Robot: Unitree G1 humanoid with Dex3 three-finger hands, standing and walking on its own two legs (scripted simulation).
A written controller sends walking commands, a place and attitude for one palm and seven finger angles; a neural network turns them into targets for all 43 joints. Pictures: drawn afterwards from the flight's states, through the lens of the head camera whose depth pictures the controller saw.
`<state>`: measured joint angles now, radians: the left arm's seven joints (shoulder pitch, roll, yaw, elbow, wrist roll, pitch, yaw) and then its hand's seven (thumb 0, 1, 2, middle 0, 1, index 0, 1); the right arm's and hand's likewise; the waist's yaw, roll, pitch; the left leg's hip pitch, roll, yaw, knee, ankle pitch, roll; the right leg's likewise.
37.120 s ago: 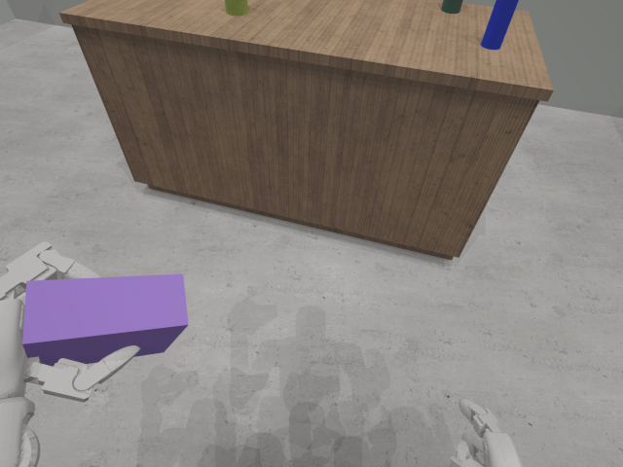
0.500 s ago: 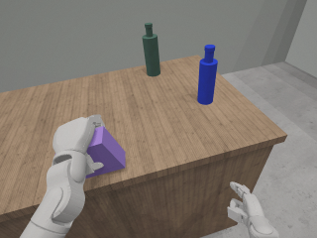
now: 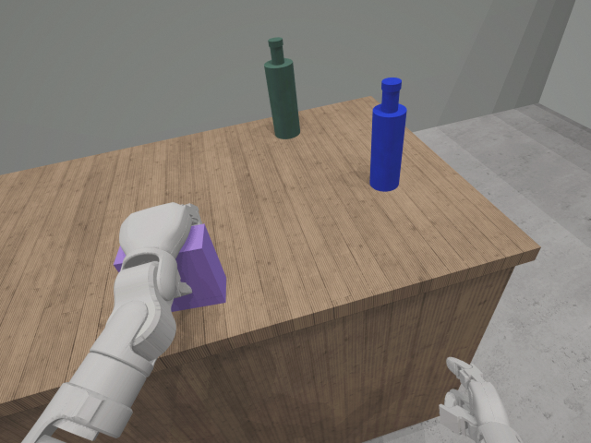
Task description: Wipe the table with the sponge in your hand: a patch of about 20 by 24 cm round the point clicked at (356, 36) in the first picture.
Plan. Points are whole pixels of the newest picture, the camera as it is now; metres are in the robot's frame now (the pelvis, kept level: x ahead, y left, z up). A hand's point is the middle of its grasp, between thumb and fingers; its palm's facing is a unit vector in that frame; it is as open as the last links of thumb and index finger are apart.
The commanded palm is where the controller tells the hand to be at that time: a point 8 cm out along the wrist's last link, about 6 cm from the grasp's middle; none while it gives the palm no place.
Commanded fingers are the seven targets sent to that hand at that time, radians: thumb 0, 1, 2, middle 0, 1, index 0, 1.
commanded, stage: wipe forward along the middle lane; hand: left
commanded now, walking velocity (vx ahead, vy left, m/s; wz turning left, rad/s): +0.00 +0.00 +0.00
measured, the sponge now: (180, 280) +0.31 +0.23 +0.08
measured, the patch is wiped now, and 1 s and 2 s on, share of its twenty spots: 0.85 0.85 0.90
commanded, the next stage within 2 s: slide back across to the first lane in 1.10 s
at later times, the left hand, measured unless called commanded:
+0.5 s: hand (174, 234) +0.36 +0.24 +0.12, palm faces -0.03 -0.06 -1.00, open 9.4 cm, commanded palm +0.35 +0.25 +0.16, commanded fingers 0.00 0.10 1.30 -1.20 -1.60 -1.20 -1.60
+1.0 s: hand (175, 210) +0.42 +0.26 +0.12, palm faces -0.07 -0.04 -1.00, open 9.4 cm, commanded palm +0.40 +0.27 +0.16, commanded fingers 0.00 0.10 1.30 -1.20 -1.60 -1.20 -1.60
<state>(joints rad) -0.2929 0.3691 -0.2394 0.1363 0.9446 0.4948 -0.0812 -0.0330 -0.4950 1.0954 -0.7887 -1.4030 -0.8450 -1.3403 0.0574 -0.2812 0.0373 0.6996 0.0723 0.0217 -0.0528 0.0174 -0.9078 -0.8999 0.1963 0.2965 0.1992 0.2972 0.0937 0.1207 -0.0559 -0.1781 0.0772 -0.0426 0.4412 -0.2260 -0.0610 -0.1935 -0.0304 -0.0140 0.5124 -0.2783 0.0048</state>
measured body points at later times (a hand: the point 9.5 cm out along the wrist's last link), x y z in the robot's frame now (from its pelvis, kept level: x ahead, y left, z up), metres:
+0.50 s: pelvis +0.00 +0.00 +0.00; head -0.02 -0.04 +0.45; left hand +0.36 +0.24 +0.18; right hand +0.21 -0.22 -0.10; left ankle +0.01 +0.18 -0.74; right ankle +0.00 -0.12 -0.74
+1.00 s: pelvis +0.00 +0.01 +0.00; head +0.01 -0.02 +0.45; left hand +0.42 +0.26 +0.18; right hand +0.12 -0.25 -0.13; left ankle +0.01 +0.18 -0.74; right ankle +0.00 -0.12 -0.74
